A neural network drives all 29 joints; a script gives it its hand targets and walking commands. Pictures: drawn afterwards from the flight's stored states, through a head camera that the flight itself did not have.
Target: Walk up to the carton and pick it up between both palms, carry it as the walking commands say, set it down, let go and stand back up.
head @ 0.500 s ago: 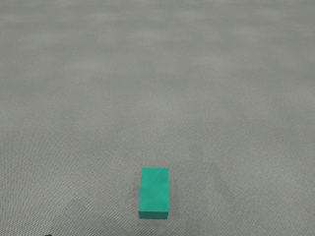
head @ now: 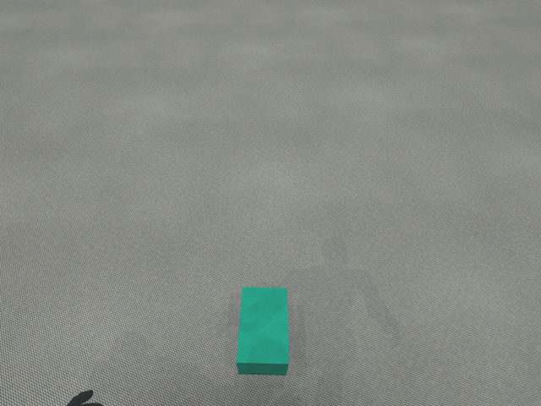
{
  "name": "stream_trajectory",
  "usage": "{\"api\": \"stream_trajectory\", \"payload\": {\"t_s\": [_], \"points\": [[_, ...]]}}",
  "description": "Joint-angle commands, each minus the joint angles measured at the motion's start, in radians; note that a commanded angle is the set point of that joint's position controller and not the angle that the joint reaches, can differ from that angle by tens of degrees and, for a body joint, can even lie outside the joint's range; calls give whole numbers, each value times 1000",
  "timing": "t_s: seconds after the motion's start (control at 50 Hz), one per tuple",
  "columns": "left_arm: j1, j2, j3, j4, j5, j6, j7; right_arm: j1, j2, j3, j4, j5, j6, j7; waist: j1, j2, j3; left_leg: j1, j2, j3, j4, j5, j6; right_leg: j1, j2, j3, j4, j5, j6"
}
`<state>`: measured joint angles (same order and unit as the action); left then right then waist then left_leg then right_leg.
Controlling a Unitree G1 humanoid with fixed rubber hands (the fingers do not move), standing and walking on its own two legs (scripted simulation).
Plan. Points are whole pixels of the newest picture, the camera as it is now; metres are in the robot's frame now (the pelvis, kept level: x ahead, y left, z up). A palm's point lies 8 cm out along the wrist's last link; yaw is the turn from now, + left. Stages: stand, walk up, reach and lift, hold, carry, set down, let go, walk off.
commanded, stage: walk up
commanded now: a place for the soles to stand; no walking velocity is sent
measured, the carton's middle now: (263, 330) +0.48 +0.02 -0.70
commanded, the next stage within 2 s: none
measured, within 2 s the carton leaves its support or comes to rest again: neither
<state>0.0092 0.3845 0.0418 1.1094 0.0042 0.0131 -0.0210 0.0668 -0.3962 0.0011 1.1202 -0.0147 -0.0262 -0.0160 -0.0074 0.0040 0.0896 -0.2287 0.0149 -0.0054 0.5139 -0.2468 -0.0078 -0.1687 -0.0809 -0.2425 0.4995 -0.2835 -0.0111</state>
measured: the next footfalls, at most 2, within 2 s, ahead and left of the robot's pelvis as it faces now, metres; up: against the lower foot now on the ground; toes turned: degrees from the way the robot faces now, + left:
right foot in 0.58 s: +0.13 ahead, -0.13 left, +0.00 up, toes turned +7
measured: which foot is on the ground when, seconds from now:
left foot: down 0.00-1.00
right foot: down 0.00-0.36, up 0.38-0.56, down 0.58-1.00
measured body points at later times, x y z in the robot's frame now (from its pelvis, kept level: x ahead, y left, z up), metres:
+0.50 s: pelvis +0.05 +0.02 -0.01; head +0.07 +0.04 +0.43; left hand +0.09 +0.36 -0.14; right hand +0.16 -0.31 -0.11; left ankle +0.06 +0.12 -0.74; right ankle +0.03 -0.12 -0.71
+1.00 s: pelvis +0.08 +0.02 +0.00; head +0.10 +0.03 +0.45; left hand +0.19 +0.33 -0.13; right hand +0.20 -0.28 -0.12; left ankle +0.06 +0.12 -0.74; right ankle +0.09 -0.12 -0.74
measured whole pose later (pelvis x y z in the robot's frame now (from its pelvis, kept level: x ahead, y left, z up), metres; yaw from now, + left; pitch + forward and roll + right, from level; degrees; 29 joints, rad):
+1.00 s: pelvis +0.08 +0.02 +0.00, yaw +0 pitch -4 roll +0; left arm 0.02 0.38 0.00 1.08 -0.01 0.00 0.00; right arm 0.00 -0.36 -0.02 1.09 0.00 -0.02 -0.01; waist 0.00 -0.01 0.13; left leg -0.13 0.02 0.12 0.51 -0.32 0.02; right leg -0.19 -0.06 -0.02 0.52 -0.26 0.04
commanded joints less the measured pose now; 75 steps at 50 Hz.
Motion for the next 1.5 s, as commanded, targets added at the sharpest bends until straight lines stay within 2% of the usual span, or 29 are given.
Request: {"api": "stream_trajectory", "payload": {"t_s": [0.0,0.14,0.16,0.18,0.2,0.24,0.28,0.32,0.34,0.36,0.38,0.4,0.42,0.46,0.48,0.52,0.54,0.56,0.58,0.6,0.62,0.64,0.68,0.72,0.74,0.82,1.22,1.28,1.48], "points": [[-60,215,36,-68,0,-16,7,-15,-240,-40,-41,1,-13,-11,-6,12,-166,-9,113,-91,-89,303,72,103,-103,135,-94,122,-37],[-61,217,37,-80,1,-18,11,-29,-215,-37,-54,5,-5,-8,-5,-50,-143,7,81,-37,-59,274,44,95,-122,145,-153,119,-43],[26,252,61,-103,12,-33,3,7,-213,-51,-71,-3,-5,9,27,-110,-196,-77,21,16,23,-21,56,200,-142,186,-175,-155,-74],[76,281,79,-98,17,-38,0,-35,-209,-52,-91,-13,-5,20,62,-154,-128,-235,-12,92,99,-145,43,257,-245,282,-241,-324,-130],[125,304,92,-107,20,-43,-1,-73,-208,-52,-119,-29,-5,28,91,-138,-66,-326,21,90,202,-197,40,244,-350,363,-285,-300,-186],[151,326,95,-138,26,-49,-1,-102,-196,-59,-159,-22,-15,44,89,-144,4,-352,82,38,223,-252,38,174,-389,377,-304,-197,-228],[129,311,94,-159,27,-48,-5,-68,-191,-65,-170,-14,-27,52,71,-154,-18,-274,69,51,133,-208,30,157,-315,260,-239,-30,-196],[29,279,83,-194,19,-39,-12,69,-185,-83,-137,-15,-33,49,-34,-95,-66,8,7,119,-53,-55,37,0,-235,136,-94,36,-130],[19,231,64,-196,8,-32,-8,112,-233,-90,-126,-21,-38,33,-56,15,-46,148,22,24,-128,3,51,-131,-147,36,51,125,-65],[-3,186,56,-225,6,-28,-11,214,-337,-118,-117,-23,-39,22,-100,239,-67,301,204,-285,-192,6,142,-345,-4,-3,308,-52,-9],[3,204,53,-230,-4,-11,-5,231,-376,-123,-120,-19,-40,12,-90,205,-103,241,362,-478,-224,54,262,-373,44,225,439,-299,-7],[35,220,58,-208,-12,-4,5,196,-347,-119,-140,-10,-40,1,-67,101,-72,207,385,-427,-206,163,282,-385,51,314,510,-322,-18],[68,213,61,-190,-16,-14,15,163,-344,-118,-161,-8,-39,-6,-45,94,-58,205,377,-393,-172,214,291,-409,47,344,543,-304,-21],[177,211,49,-153,-16,-22,19,43,-279,-102,-191,-12,-32,-13,16,150,-30,107,318,-187,-132,273,228,-335,0,327,398,-228,-20],[217,211,50,-147,-11,-22,14,14,-280,-96,-202,-21,-28,-10,26,182,-74,36,337,-157,-108,305,235,-232,-10,276,339,-199,-19],[240,206,51,-118,-5,-25,12,-51,-268,-83,-220,-10,-20,-7,50,164,-93,-72,288,-48,-11,310,195,-67,25,188,167,-66,-20],[247,220,54,-119,7,-28,12,-43,-248,-79,-224,-3,-13,-7,54,89,-97,-143,250,-9,34,210,146,12,24,198,69,110,-30],[239,238,61,-109,15,-34,12,-45,-224,-70,-233,-2,-12,-2,60,37,-97,-167,188,27,98,158,93,54,-4,241,18,221,-37],[198,295,62,-127,7,-41,17,-45,-202,-80,-232,15,-3,-1,33,-75,-87,-106,47,71,176,39,46,-62,-105,407,-41,316,-82],[184,323,58,-133,6,-45,22,-28,-194,-74,-204,25,9,-4,31,-111,-122,-35,0,43,250,-83,15,-106,-187,547,-72,316,-163],[164,313,48,-137,11,-43,29,-22,-188,-74,-184,22,13,-4,20,-129,-99,-3,-7,26,228,-172,18,-139,-202,547,-64,315,-198],[123,300,35,-139,12,-41,33,6,-195,-75,-165,26,9,-2,-4,-108,-109,59,18,5,153,-96,24,-148,-173,476,-30,355,-183],[58,238,18,-147,0,-31,40,3,-214,-74,-137,11,-9,-1,-12,-60,-101,89,102,-48,-14,143,49,-132,-59,315,67,367,-55],[57,220,12,-126,-14,-26,36,-25,-262,-76,-124,-2,-20,-1,13,-1,-97,58,199,-95,-58,276,90,-92,-6,244,124,272,-1],[77,214,8,-111,-17,-23,31,-46,-263,-75,-125,1,-19,-3,22,44,-113,66,197,-69,-59,316,94,-66,-6,234,102,255,1],[71,228,6,-77,-16,-29,29,-69,-225,-66,-101,13,-10,-6,17,15,-164,94,126,16,-45,303,46,30,-47,248,44,451,-23],[-9,193,-5,-55,-8,-26,18,-119,-189,-72,-74,10,1,15,16,9,-134,157,145,20,-212,165,42,35,-44,254,-98,325,-11],[3,203,12,-90,1,-3,3,-105,-220,-82,-92,7,-10,5,16,0,-135,155,181,5,-169,247,59,-5,-28,249,-73,324,-16],[-7,206,22,-113,4,-1,0,-60,-206,-83,-105,4,-2,3,5,-25,-119,119,143,11,-169,116,49,-24,-40,308,-103,258,-32]]}}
